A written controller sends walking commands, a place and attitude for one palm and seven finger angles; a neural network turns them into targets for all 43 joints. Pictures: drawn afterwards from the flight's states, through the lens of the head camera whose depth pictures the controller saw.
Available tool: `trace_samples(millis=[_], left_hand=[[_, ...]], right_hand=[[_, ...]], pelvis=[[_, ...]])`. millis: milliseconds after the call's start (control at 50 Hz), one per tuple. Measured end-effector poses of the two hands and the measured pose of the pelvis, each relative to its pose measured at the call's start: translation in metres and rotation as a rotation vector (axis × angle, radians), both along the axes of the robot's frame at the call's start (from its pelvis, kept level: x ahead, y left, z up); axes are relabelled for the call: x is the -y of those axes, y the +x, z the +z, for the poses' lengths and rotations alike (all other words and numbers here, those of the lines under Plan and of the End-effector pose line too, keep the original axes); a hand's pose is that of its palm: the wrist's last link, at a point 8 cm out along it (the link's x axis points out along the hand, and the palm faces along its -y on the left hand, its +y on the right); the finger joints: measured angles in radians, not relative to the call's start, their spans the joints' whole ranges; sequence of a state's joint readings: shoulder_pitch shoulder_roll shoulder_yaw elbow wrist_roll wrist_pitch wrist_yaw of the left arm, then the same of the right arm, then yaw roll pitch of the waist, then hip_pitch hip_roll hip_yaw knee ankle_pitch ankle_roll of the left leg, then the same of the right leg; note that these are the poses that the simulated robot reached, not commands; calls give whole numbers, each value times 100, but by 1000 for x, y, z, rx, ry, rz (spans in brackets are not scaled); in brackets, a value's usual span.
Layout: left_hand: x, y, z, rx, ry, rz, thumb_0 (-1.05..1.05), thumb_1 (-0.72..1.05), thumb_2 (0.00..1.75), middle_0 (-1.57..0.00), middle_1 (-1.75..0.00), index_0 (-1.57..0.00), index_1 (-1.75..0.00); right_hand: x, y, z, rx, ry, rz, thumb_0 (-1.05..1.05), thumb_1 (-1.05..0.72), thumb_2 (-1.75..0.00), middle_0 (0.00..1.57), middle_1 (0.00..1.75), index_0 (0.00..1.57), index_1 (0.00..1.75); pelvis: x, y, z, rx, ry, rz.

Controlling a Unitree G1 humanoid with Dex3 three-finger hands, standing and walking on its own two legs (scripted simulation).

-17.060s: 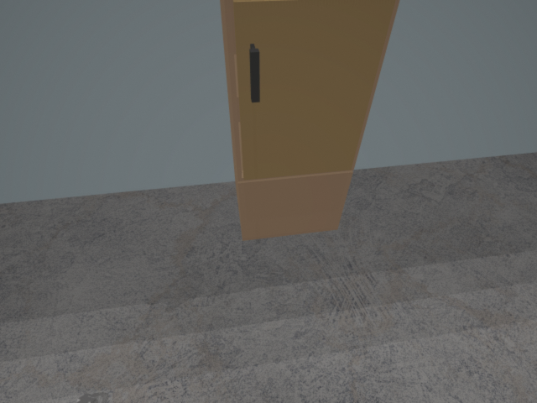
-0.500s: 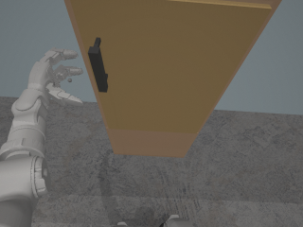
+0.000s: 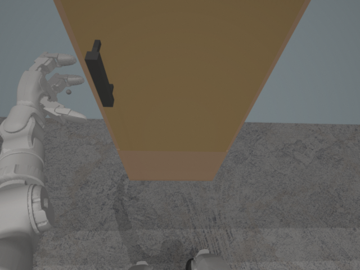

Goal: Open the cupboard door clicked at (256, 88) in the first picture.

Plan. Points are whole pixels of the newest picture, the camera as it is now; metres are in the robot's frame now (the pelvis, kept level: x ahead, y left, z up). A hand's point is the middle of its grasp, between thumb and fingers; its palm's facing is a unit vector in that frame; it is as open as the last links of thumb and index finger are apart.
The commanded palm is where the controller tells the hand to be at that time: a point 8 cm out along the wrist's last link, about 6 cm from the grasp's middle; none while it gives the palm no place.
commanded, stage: slide the fingers in behind the handle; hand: left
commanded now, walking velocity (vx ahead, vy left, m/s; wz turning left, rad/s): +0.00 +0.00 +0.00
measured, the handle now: (103, 75) +0.52 +0.15 +0.10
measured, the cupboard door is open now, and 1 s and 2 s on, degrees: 0 0 0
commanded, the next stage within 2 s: close the thumb around the handle in 1.66 s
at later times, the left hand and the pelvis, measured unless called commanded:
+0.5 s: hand (80, 93) +0.47 +0.19 +0.10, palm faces -0.07 -1.00 -0.02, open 13.9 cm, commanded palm +0.45 +0.23 +0.10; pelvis +0.00 +0.00 +0.00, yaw +1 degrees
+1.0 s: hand (99, 94) +0.47 +0.15 +0.09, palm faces -0.08 -1.00 +0.00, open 13.9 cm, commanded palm +0.45 +0.20 +0.10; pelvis +0.00 +0.00 +0.00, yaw +1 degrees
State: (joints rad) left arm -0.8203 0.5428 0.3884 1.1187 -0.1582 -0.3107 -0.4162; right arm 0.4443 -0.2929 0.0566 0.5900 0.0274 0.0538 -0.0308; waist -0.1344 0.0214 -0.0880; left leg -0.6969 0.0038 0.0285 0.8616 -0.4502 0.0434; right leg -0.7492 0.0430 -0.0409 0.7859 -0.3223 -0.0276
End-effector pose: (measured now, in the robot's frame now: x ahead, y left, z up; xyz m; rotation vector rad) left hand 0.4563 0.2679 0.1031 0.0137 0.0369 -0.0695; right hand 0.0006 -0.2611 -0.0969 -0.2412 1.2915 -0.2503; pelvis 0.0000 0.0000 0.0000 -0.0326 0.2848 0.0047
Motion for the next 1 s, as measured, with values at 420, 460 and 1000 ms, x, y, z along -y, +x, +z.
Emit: trace_samples(millis=[420, 460, 1000], left_hand=[[19, -1, -4, -6, -12, -15, -1, -50, 30, -30, -120, -30, -120], [22, 1, -4, 1, 0, -13, -1, -50, 30, -30, -120, -30, -120], [62, -1, -8, -1, -16, -7, -1, -50, 30, -30, -120, -31, -121]], right_hand=[[-2, 40, 1, 114, -5, 56, 1, -90, -90, 21, 30, 20, 29], [-4, 39, 0, 114, 1, 53, 1, -90, -90, 21, 30, 20, 29], [0, 23, -5, 89, 26, 35, 1, -90, -90, 21, 30, 20, 29]], pelvis=[[-3, -3, -1, 7, -2, 18], [-3, -3, -2, 4, -2, 16], [3, -4, 0, 19, 10, 12]])
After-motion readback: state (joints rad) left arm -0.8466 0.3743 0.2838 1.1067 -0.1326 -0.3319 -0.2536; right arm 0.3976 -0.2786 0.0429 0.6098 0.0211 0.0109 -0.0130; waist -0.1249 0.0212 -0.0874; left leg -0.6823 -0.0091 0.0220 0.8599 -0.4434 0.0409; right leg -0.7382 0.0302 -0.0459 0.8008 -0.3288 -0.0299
